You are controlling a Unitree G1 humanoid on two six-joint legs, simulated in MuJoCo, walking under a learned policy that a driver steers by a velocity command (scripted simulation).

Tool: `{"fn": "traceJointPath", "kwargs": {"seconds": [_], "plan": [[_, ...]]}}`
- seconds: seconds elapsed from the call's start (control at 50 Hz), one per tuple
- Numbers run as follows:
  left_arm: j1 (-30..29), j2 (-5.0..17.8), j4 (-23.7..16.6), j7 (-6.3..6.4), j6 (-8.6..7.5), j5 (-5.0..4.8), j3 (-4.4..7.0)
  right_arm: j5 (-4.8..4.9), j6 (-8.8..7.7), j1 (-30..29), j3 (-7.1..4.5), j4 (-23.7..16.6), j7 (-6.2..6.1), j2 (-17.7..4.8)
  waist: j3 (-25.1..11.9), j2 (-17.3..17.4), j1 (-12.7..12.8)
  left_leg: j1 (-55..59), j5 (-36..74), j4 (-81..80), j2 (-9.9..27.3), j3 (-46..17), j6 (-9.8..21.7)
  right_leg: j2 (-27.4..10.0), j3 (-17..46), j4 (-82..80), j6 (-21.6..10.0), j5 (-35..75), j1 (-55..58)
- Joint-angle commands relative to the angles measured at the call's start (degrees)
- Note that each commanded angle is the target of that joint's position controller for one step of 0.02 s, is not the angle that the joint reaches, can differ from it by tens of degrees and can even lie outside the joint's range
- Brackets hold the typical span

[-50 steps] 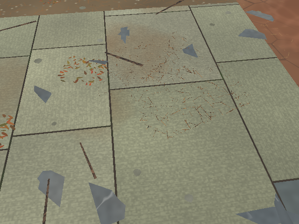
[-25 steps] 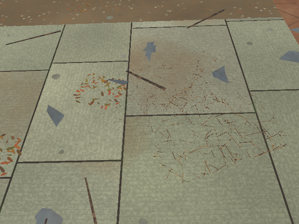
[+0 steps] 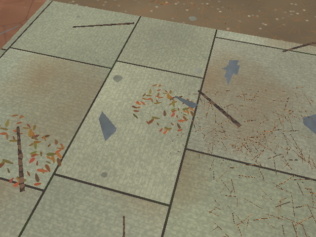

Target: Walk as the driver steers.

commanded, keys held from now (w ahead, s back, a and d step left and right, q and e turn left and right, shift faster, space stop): w+q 0.14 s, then w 0.50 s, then w+e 0.36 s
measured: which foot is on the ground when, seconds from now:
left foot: down 0.00-0.38, up 0.40-0.86, down 0.88-1.00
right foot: up 0.00-0.34, down 0.36-0.90, up 0.92-1.00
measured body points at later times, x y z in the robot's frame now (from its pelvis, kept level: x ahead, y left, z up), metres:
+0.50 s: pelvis +0.29 -0.04 +0.00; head +0.31 -0.04 +0.45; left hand +0.38 +0.24 -0.10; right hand +0.41 -0.30 -0.12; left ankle +0.16 +0.06 -0.64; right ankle +0.36 -0.12 -0.73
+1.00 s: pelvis +0.53 +0.05 +0.00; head +0.55 +0.07 +0.45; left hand +0.54 +0.33 -0.13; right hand +0.72 -0.19 -0.08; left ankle +0.57 +0.16 -0.73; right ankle +0.44 -0.10 -0.65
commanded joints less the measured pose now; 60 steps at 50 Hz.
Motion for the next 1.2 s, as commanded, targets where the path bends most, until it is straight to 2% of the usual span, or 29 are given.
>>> {"fn": "traceJointPath", "kwargs": {"seconds": [0.02,0.1,0.16,0.24,0.3,0.34,0.36,0.38,0.4,0.42,0.44,0.46,0.48,0.5,0.56,0.6,0.68,0.78,0.82,0.86,0.88,0.9,0.92,0.94,0.98,1.0,1.04,1.08,1.2], "plan": [[1.1,6.5,-4.7,0.17,-0.04,1.26,2.06,-0.12,-1.16,-0.2,-0.91,-4.6,-0.72,-5.1,-6.2,0.4,1.8,12.1,14.6,-15.8,15.2,-21.2,11.4,-3.9,2.8,-5.4,1.0,4.5,-11.5],[-5.7,4.3,-7.9,0.63,1.16,2.1,1.44,0.07,-1.23,3.8,-1.75,-4.2,-2.24,-8.6,-3.8,2.1,0.4,6.9,19.5,-16.8,12.4,-16.2,10.3,-1.9,0.7,-19.3,3.8,14.2,-12.1],[-11.5,2.7,-9.6,0.07,0.88,1.6,0.71,0.42,-0.67,6.3,-1.6,-3.9,-2.76,-8.1,-3.4,4.7,-2.2,6.8,14.1,-15.5,9.9,-14.2,7.4,0.9,0.2,-33.2,3.6,24.6,-9.4],[-16.3,3.5,-11.4,-1.31,0.0,0.89,0.5,0.41,-0.63,10.2,-1.13,-2.1,-2.74,-7.3,-2.6,6.1,-5.0,11.4,9.6,-13.2,12.8,-17.1,6.4,1.9,0.3,-40.5,1.9,28.7,-7.7],[-16.3,5.4,-12.4,-2.06,-0.81,0.9,0.98,0.11,-0.25,11.1,-1.22,-1.5,-3.04,-7.9,-2.2,7.0,-4.3,18.1,12.8,-9.3,16.0,-21.0,5.7,2.3,0.5,-43.5,-0.6,21.8,-8.2],[-10.2,6.9,-11.0,-1.93,-1.22,1.03,1.76,0.04,0.12,9.2,-1.24,-1.8,-3.11,-8.2,-4.2,8.1,-0.6,19.4,24.5,-3.9,15.0,-20.5,4.2,4.1,-1.6,-46.5,-3.1,19.1,-0.2],[-3.1,8.8,-9.3,-1.66,-1.39,1.6,2.64,-0.25,0.09,8.0,-0.7,-2.5,-2.9,-7.0,-9.4,6.9,2.8,17.0,29.8,4.7,11.8,-18.1,2.8,2.5,-0.3,-45.9,-5.4,21.6,11.0],[7.2,11.9,-8.1,-1.36,-1.25,2.12,3.32,-1.19,-0.04,7.5,0.28,-3.8,-2.85,-5.1,-17.9,1.1,6.8,8.1,18.4,21.0,7.8,-14.0,0.7,-6.7,9.9,-44.4,-9.4,23.2,26.8],[12.6,15.3,-5.2,-1.92,-0.64,2.0,4.51,0.58,-0.89,17.7,1.44,-3.2,-2.56,-0.7,-24.0,-18.4,3.1,-14.2,-17.8,40.3,-1.1,-9.7,-3.7,-18.8,36.1,-49.2,-19.6,13.1,45.9],[12.6,9.6,-5.2,-2.15,-0.41,0.24,3.17,1.23,-1.33,16.0,0.91,-2.2,-2.53,-5.7,-20.1,-12.8,4.8,-22.6,-22.0,46.7,2.0,-13.5,-3.5,-19.0,42.4,-53.7,-18.3,-0.9,44.8],[8.6,6.5,-6.0,-1.88,-0.02,0.09,2.28,1.35,-1.5,8.4,0.22,-3.6,-2.36,-8.4,-11.2,-6.7,5.6,-25.3,-16.7,47.5,4.6,-12.2,-3.3,-16.5,33.6,-54.9,-15.3,-1.7,36.9],[4.7,6.1,-6.9,-1.8,0.53,0.79,1.75,0.55,-1.63,4.3,0.44,-4.7,-2.4,-7.7,-7.0,-1.6,4.0,-23.4,-11.9,45.1,7.4,-9.3,-3.4,-14.1,26.9,-56.2,-13.7,3.7,28.8],[2.8,5.1,-7.0,-1.95,0.72,1.13,1.33,-0.47,-1.74,2.3,0.29,-5.3,-2.35,-7.0,-3.8,-0.4,2.8,-22.1,-9.2,41.2,9.1,-8.2,-3.7,-12.0,22.8,-57.7,-13.5,9.8,22.9],[2.1,4.6,-6.9,-1.98,0.6,1.64,0.95,-0.62,-1.61,3.1,0.16,-5.3,-2.24,-6.2,-3.8,-2.0,1.1,-18.9,-7.5,38.5,10.7,-7.8,-3.8,-10.2,19.5,-58.9,-12.8,14.1,19.6],[3.4,5.5,-5.7,-1.99,0.24,1.02,1.11,-0.48,-0.99,4.2,0.68,-5.1,-2.27,-3.6,-4.2,-4.3,0.1,-16.8,-5.9,32.1,11.8,-5.5,-5.0,-8.4,13.3,-61.4,-13.5,22.6,16.6],[4.6,7.4,-4.9,-1.54,0.45,0.79,1.62,-0.79,-0.95,0.4,1.1,-6.5,-2.4,-2.8,-3.4,-3.5,0.8,-18.6,-1.6,25.7,12.3,-4.6,-6.0,-8.5,10.7,-62.8,-13.9,26.0,16.5],[8.0,8.2,-3.4,-0.99,1.42,-0.05,1.72,-0.75,-1.51,-7.3,1.68,-8.3,-1.95,-1.6,-2.2,-3.3,3.3,-15.5,10.3,11.2,10.9,-3.3,-6.6,-5.9,6.1,-63.0,-11.6,26.2,16.0],[12.4,9.0,-1.6,-0.57,2.8,-0.6,1.85,0.07,-2.74,-14.7,1.48,-10.5,-0.59,-2.7,-0.5,-4.2,5.0,-11.2,11.4,1.5,7.8,-3.1,-6.7,-7.8,9.2,-59.2,-10.9,22.8,18.5],[11.9,9.9,-1.5,-0.14,3.36,-0.66,2.22,0.14,-3.39,-13.5,0.87,-10.6,-0.28,-4.4,-1.1,-5.2,3.2,-7.5,7.9,-1.5,7.2,-3.7,-5.8,-9.0,11.8,-56.4,-9.8,22.3,20.1],[10.7,9.5,-1.9,0.1,3.69,-0.46,2.03,-0.22,-3.79,-4.7,-0.65,-8.0,-0.82,-7.3,-5.7,-5.0,-1.8,6.7,6.6,-4.8,6.3,-2.4,-3.5,-6.2,10.4,-47.6,-7.6,29.3,17.9],[9.4,6.7,-3.1,-0.01,3.47,0.28,1.02,-1.24,-3.95,4.5,-1.75,-6.6,-1.44,-10.4,-13.1,-2.3,-6.1,21.7,7.7,-2.4,13.1,-8.1,-0.3,-2.8,7.9,-34.1,-5.5,25.1,10.3],[14.8,1.1,-4.6,0.02,2.6,0.61,-0.61,-2.05,-3.23,11.7,-3.04,-5.6,-1.86,-15.7,-22.3,10.9,-6.1,43.8,6.1,-2.1,27.5,-26.9,6.7,4.9,1.4,-13.3,-1.5,3.4,-10.2],[16.0,2.9,-4.8,-0.06,1.92,-0.81,-0.42,-1.63,-2.67,13.7,-2.44,-4.7,-1.62,-13.1,-25.4,17.3,-6.1,44.1,-5.1,-9.1,31.3,-41.6,10.0,5.0,5.2,-2.7,-1.0,-12.7,-19.1],[11.7,7.9,-5.2,0.04,2.08,-1.83,1.12,-1.07,-2.6,10.5,-1.29,-4.8,-1.65,-9.2,-16.4,10.9,-6.1,36.7,-10.5,-11.0,28.8,-35.0,7.6,1.9,6.3,1.7,-1.1,-8.5,-22.7],[7.1,7.4,-6.2,0.13,3.14,-0.86,1.49,-0.94,-2.57,2.8,0.25,-4.9,-1.38,-5.0,-6.8,6.4,-2.9,21.6,-5.8,-15.0,24.1,-22.0,4.9,-1.8,4.2,-0.8,-0.8,0.1,-20.2],[7.4,6.5,-6.3,0.02,3.87,-0.57,1.73,-1.25,-2.84,0.3,0.51,-4.7,-1.26,-3.9,-4.6,8.0,-1.0,16.4,-2.8,-17.2,22.3,-17.6,4.3,-3.3,4.5,-3.0,-0.6,2.7,-17.4],[8.2,4.3,-6.4,-0.25,5.17,-0.71,1.56,-1.51,-3.45,-1.7,0.15,-3.9,-1.21,-4.2,-2.8,8.0,0.8,11.0,2.6,-20.3,20.9,-11.1,4.2,-4.1,3.9,-4.1,0.0,6.0,-14.1],[6.7,3.8,-7.6,-0.22,5.81,-0.43,1.62,-1.73,-3.98,-1.3,-0.41,-2.8,-1.47,-5.5,-2.1,5.8,1.3,10.7,8.2,-21.5,21.3,-6.9,4.9,-4.4,4.4,-6.1,0.7,9.9,-15.7],[-3.0,2.5,-11.1,-1.99,5.36,-0.13,0.85,-1.41,-3.18,1.4,-1.26,-0.3,-2.54,-8.7,0.0,3.4,-1.7,14.3,12.6,-21.6,20.5,3.8,3.4,-3.5,1.2,-24.0,0.4,23.9,-15.7]]}}
Keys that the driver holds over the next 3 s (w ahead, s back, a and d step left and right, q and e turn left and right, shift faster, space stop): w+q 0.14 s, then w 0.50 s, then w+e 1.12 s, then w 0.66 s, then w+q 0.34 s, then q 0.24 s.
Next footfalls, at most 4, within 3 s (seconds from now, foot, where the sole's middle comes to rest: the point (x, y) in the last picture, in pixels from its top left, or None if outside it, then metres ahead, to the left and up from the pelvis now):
0.36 right None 0.40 -0.12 -0.77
0.88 left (123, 199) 0.61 0.17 -0.77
1.40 right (186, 149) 0.87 -0.12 -0.77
1.90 left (164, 99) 1.19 -0.01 -0.77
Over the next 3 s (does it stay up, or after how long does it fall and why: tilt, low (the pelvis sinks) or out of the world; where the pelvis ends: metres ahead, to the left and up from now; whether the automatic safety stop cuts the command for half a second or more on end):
stays up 1.51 -0.30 -0.01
